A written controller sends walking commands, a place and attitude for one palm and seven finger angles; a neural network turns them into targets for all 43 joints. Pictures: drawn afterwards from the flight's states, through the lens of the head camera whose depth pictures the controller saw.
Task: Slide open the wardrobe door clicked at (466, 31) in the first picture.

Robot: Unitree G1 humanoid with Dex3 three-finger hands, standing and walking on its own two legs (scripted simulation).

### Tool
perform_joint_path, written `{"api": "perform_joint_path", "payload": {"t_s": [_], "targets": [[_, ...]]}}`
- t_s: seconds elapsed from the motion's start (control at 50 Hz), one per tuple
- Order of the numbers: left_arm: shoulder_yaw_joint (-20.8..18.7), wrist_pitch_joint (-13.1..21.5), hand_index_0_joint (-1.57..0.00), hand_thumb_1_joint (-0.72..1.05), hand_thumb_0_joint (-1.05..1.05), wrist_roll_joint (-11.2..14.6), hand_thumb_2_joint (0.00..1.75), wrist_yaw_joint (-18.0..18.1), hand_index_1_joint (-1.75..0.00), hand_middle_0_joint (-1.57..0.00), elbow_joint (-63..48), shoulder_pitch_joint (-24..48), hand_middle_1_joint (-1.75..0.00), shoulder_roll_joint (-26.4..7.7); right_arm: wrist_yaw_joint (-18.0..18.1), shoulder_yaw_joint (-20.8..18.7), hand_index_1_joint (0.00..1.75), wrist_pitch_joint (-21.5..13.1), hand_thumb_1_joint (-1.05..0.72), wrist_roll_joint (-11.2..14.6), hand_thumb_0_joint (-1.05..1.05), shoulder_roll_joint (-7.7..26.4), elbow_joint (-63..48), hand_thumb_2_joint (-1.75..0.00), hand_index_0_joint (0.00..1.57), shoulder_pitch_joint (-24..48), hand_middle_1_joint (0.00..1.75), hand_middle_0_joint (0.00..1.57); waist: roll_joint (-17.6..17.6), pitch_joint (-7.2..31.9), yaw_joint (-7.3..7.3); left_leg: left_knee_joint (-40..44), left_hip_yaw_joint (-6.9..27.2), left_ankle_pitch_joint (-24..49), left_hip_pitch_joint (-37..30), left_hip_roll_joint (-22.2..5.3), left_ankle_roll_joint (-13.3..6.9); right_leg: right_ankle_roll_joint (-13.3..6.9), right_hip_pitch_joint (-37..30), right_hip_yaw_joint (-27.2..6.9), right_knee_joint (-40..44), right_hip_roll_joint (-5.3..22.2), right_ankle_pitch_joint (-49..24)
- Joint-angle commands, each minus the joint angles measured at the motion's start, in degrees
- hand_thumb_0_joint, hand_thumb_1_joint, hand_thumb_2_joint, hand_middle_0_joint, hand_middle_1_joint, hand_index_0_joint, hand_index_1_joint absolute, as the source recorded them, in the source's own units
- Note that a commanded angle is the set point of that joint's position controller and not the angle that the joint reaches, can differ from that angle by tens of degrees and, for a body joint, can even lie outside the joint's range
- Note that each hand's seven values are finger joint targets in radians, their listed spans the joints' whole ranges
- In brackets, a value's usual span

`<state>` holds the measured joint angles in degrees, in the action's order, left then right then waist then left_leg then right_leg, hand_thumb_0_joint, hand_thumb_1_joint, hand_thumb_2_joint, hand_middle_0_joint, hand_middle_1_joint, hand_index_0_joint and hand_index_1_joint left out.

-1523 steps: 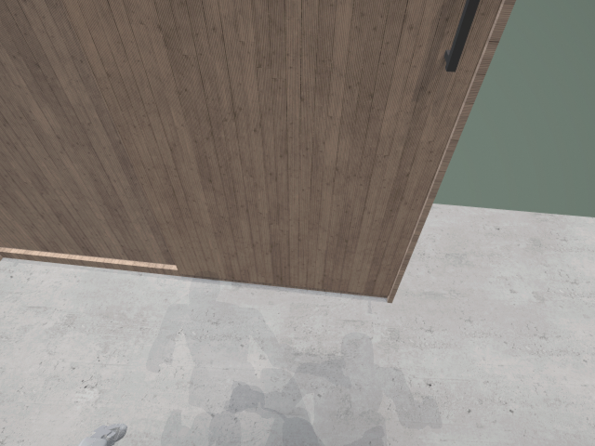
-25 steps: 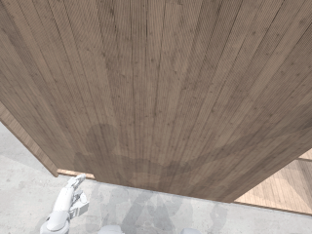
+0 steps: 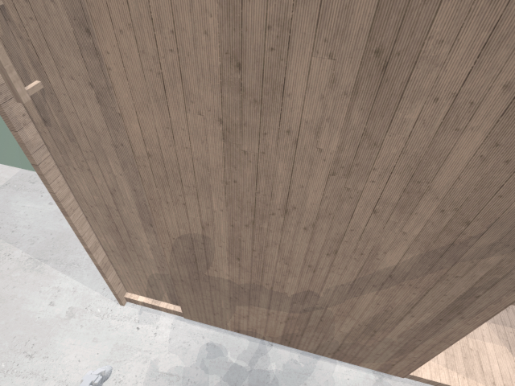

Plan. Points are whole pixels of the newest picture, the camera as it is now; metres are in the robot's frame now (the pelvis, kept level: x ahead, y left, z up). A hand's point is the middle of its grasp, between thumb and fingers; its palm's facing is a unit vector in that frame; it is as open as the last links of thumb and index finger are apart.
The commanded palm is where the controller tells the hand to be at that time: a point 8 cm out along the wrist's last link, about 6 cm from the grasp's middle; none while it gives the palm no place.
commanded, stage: stop walking and hold the door there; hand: right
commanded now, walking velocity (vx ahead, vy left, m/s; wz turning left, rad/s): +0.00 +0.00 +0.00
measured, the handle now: out of the picture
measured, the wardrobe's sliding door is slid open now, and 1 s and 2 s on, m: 0.52 0.52 0.52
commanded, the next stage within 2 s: loosen the grip on the handle in 1.74 s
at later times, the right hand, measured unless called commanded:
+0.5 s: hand out of the picture +0.32 -0.43 +0.22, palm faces +0.66 +0.70 -0.29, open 5.4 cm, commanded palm +0.28 -0.44 +0.19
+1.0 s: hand out of the picture +0.31 -0.43 +0.22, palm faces +0.52 +0.82 -0.23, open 5.6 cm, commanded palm +0.28 -0.45 +0.19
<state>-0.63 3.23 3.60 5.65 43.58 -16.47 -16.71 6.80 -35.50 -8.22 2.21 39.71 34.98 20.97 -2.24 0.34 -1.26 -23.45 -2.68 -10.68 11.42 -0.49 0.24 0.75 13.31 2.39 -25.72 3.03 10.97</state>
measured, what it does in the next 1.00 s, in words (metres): steps to the right: right foot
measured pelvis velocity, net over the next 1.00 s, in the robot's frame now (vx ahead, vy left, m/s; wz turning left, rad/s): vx -0.04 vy -0.14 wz -0.12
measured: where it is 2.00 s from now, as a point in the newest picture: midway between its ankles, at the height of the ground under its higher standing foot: outside the picture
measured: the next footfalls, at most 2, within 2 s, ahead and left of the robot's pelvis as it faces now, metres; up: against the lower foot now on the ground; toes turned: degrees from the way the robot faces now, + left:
right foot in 0.92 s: +0.02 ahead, -0.28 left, +0.00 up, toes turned -13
left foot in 1.18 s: +0.00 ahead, -0.07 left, +0.00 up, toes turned -4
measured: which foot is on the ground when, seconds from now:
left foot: down 0.00-0.96, up 0.98-1.00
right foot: down 0.00-0.70, up 0.72-0.90, down 0.92-1.00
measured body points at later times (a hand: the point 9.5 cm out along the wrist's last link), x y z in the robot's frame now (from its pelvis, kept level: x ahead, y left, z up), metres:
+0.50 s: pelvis +0.00 -0.05 -0.01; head +0.01 -0.04 +0.44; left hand +0.16 +0.23 -0.10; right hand +0.28 -0.46 +0.24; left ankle +0.02 +0.12 -0.74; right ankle +0.03 -0.13 -0.74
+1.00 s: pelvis -0.04 -0.14 -0.02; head +0.02 -0.14 +0.43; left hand +0.16 +0.10 -0.12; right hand +0.28 -0.47 +0.23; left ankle -0.03 +0.06 -0.72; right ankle -0.02 -0.27 -0.74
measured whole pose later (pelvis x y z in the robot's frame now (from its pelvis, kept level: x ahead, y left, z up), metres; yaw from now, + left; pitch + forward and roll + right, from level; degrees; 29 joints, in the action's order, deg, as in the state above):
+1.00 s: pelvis -0.04 -0.14 -0.02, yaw -7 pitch -2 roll -3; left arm -1.9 2.6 3.4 4.8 39.4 -6.6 -15.2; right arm 7.0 -18.1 -10.5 1.6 25.4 7.6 26.5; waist 2.8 -10.5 1.0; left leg -45.4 -2.2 -23.2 18.1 -15.6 4.9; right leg -0.1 14.8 7.3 -30.9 0.0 12.9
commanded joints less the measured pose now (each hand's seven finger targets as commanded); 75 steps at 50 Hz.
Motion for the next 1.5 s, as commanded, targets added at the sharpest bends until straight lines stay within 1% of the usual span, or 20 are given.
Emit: {"api": "perform_joint_path", "payload": {"t_s": [0.0,0.14,0.32,0.4,0.52,0.62,0.66,0.68,0.72,0.78,0.88,0.92,0.94,0.96,1.02,1.1,1.14,1.22,1.32,1.48], "targets": [[-3.14,2.70,-0.20,0.90,0.00,-0.07,0.90,0.66,-0.30,-0.20,-8.99,5.78,-0.30,-9.30,-0.19,-1.44,1.40,-0.91,-0.90,-1.32,0.00,19.00,-4.39,-0.90,0.45,12.14,1.40,0.45,1.35,5.02,0.94,6.34,7.07,-3.73,-0.16,-6.27,-0.27,-3.19,-0.76,-5.46,6.44,4.96,2.29],[-2.85,2.17,-0.20,0.90,0.00,0.32,0.90,0.77,-0.30,-0.20,-9.99,6.25,-0.30,-9.04,-0.24,0.68,1.40,-1.17,-0.90,-1.13,0.00,17.84,-4.40,-0.90,0.45,13.43,1.40,0.45,0.33,4.93,0.92,6.59,6.40,-4.56,0.89,-5.87,-0.25,-3.09,-1.37,-4.69,6.56,4.35,2.36],[-4.20,1.25,-0.20,0.90,0.00,-0.60,0.90,0.27,-0.30,-0.20,-9.22,7.64,-0.30,-9.76,-0.98,-0.61,1.40,-2.22,-0.90,-0.79,0.00,19.39,-4.89,-0.90,0.45,15.07,1.40,0.45,8.87,4.13,1.61,7.90,11.33,3.70,-0.60,-18.71,-3.65,-2.33,0.61,-3.37,-2.79,-0.46,3.67],[-3.90,1.23,-0.20,0.90,0.00,-0.39,0.90,-0.19,-0.30,-0.20,-10.69,8.84,-0.30,-8.55,-1.59,4.00,1.40,-2.88,-0.90,-1.08,0.00,13.51,-9.45,-0.90,0.45,15.11,1.40,0.45,8.75,5.40,1.72,2.70,7.73,5.15,0.25,-16.70,-1.73,-2.57,-2.23,-2.83,1.68,1.23,-2.94],[-3.12,1.27,-0.20,0.90,0.00,-0.01,0.90,-0.41,-0.30,-0.20,-12.66,11.22,-0.30,-7.66,-1.13,6.62,1.40,-5.42,-0.90,-0.58,0.00,10.41,-20.46,-0.90,0.45,14.21,1.40,0.45,-10.11,8.45,2.91,-17.93,-2.05,-14.48,4.95,-6.38,1.33,-7.10,-3.46,-14.09,7.82,9.02,-13.21],[-2.13,2.63,-0.20,0.90,0.00,-0.18,0.90,-1.31,-0.30,-0.20,-12.81,10.92,-0.30,-7.01,-1.18,9.81,1.40,-4.09,-0.90,0.39,0.00,6.48,-24.39,-0.90,0.45,15.41,1.40,0.45,-4.40,11.64,3.59,-10.84,-3.42,-10.62,-0.74,-6.51,1.01,-7.51,-5.28,-10.44,1.84,6.54,-20.38],[-1.49,1.96,-0.20,0.90,0.00,-0.82,0.90,-1.76,-0.30,-0.20,-13.03,12.09,-0.30,-6.27,-1.22,9.09,1.40,-3.53,-0.90,-0.17,0.00,7.75,-23.29,-0.90,0.45,17.00,1.40,0.45,5.45,10.53,4.14,3.98,4.40,0.63,-8.51,-14.73,-2.18,-4.23,3.87,-6.84,-7.88,1.38,-5.30],[-1.91,1.45,-0.20,0.90,0.00,-1.03,0.90,-1.92,-0.30,-0.20,-13.09,11.40,-0.30,-6.22,-1.26,8.18,1.40,-3.36,-0.90,-0.21,0.00,9.78,-20.87,-0.90,0.45,17.64,1.40,0.45,18.44,8.05,3.13,9.43,22.43,7.94,-12.10,-28.42,-8.61,-0.90,14.82,-3.94,-21.65,-5.00,10.60],[-2.84,1.97,-0.20,0.90,0.00,-1.40,0.90,-2.01,-0.30,-0.20,-10.67,10.23,-0.30,-8.47,-1.61,8.70,1.40,-3.33,-0.90,1.27,0.00,8.17,-20.75,-0.90,0.45,22.02,1.40,0.45,18.47,6.16,2.10,6.90,22.85,13.90,-6.13,-34.45,-11.21,0.26,17.45,-13.27,-40.48,-1.96,17.37],[-0.61,2.27,-0.20,0.90,0.00,-2.03,0.90,-1.46,-0.30,-0.20,-9.42,12.14,-0.30,-4.43,-1.75,5.21,1.40,-4.62,-0.90,0.04,0.00,10.46,-22.43,-0.90,0.45,24.35,1.40,0.45,13.90,6.79,1.54,0.71,2.21,16.99,-4.18,-24.64,-2.83,-0.73,9.36,-5.97,-23.67,-0.25,16.49],[-1.92,2.32,-0.20,0.90,0.00,-0.99,0.90,-0.56,-0.30,-0.20,-12.04,14.11,-0.30,-2.35,-1.02,13.14,1.40,-3.93,-0.90,-0.08,0.00,1.47,-32.92,-0.90,0.45,21.53,1.40,0.45,8.63,9.90,1.71,-12.24,-2.34,23.69,-4.86,-17.48,-0.31,0.21,-6.56,9.72,4.18,-3.36,-8.34],[-2.58,2.42,-0.20,0.90,0.00,0.34,0.90,-0.77,-0.30,-0.20,-13.07,12.54,-0.30,-3.77,-1.66,17.25,1.40,-3.83,-0.90,0.53,0.00,-2.70,-34.25,-0.90,0.45,20.63,1.40,0.45,0.49,10.27,1.26,-22.06,-5.77,8.25,-0.39,-11.18,1.58,-3.63,-10.07,3.64,4.16,5.54,-26.31],[-2.18,2.39,-0.20,0.90,0.00,-0.08,0.90,-1.43,-0.30,-0.20,-13.86,11.92,-0.30,-3.78,-1.71,20.05,1.40,-4.94,-0.90,0.39,0.00,-6.19,-38.83,-0.90,0.45,22.67,1.40,0.45,-13.08,12.30,-0.04,-31.15,-6.34,-14.36,9.91,-6.14,3.47,-7.74,-15.77,-6.40,2.99,10.11,-37.25],[-2.12,2.92,-0.20,0.90,0.00,-0.48,0.90,-1.56,-0.30,-0.20,-13.89,13.04,-0.30,-3.75,-1.43,19.63,1.40,-6.10,-0.90,-0.13,0.00,-5.51,-43.09,-0.90,0.45,24.95,1.40,0.45,-15.50,12.84,0.25,-36.81,-3.17,-25.68,12.77,-5.41,2.30,-10.58,-15.96,-11.89,4.17,13.35,-35.26],[-2.28,3.72,-0.20,0.90,0.00,0.16,0.90,-0.88,-0.30,-0.20,-13.20,10.94,-0.30,-3.60,-0.53,21.73,1.40,-4.57,-0.90,0.67,0.00,-8.97,-44.68,-0.90,0.45,26.09,1.40,0.45,-0.81,14.60,0.24,-29.36,-0.71,-19.76,10.96,-4.18,1.13,-11.40,-18.73,-11.47,2.08,13.37,-28.90],[0.32,3.63,-0.20,0.90,0.00,-1.19,0.90,-1.53,-0.30,-0.20,-12.80,12.86,-0.30,-2.74,-0.43,22.65,1.40,-2.64,-0.90,0.82,0.00,-8.94,-42.45,-0.90,0.45,29.07,1.40,0.45,-8.78,14.22,1.28,-7.46,-0.34,-13.08,0.85,-2.16,-0.02,-8.25,-14.90,-9.03,4.27,12.19,-19.25],[1.26,3.06,-0.20,0.90,0.00,-1.56,0.90,-1.38,-0.30,-0.20,-12.87,13.37,-0.30,-2.61,-0.76,21.99,1.40,-2.16,-0.90,0.94,0.00,-7.75,-41.14,-0.90,0.45,29.28,1.40,0.45,-5.86,14.78,1.57,2.69,2.34,-3.48,-6.13,-2.78,-0.70,-6.31,-11.03,-8.83,2.54,10.76,-13.11],[0.62,2.71,-0.20,0.90,0.00,-1.06,0.90,-1.15,-0.30,-0.20,-12.65,12.35,-0.30,-2.13,-1.11,24.44,1.40,-0.25,-0.90,2.73,0.00,-11.34,-36.94,-0.90,0.45,27.82,1.40,0.45,13.44,9.87,0.52,6.86,11.42,-1.31,-4.21,-9.68,-3.36,-2.41,-5.57,-3.72,0.18,3.48,2.51],[1.26,2.28,-0.20,0.90,0.00,-1.50,0.90,-0.96,-0.30,-0.20,-13.06,13.12,-0.30,-2.24,-0.67,24.69,1.40,-1.27,-0.90,2.15,0.00,-11.67,-37.30,-0.90,0.45,25.92,1.40,0.45,-1.37,12.06,1.21,2.21,5.20,0.04,-2.56,-5.65,-0.82,-4.02,-10.56,-7.85,5.92,8.06,-6.02],[0.95,1.41,-0.20,0.90,0.00,-1.07,0.90,-0.78,-0.30,-0.20,-13.82,12.41,-0.30,-2.29,-0.62,26.28,1.40,-1.45,-0.90,2.09,0.00,-14.27,-37.34,-0.90,0.45,20.84,1.40,0.45,0.92,11.75,1.23,2.91,5.72,7.78,-4.21,-5.95,-1.00,-3.10,-9.76,-6.10,4.08,7.59,-12.29]]}}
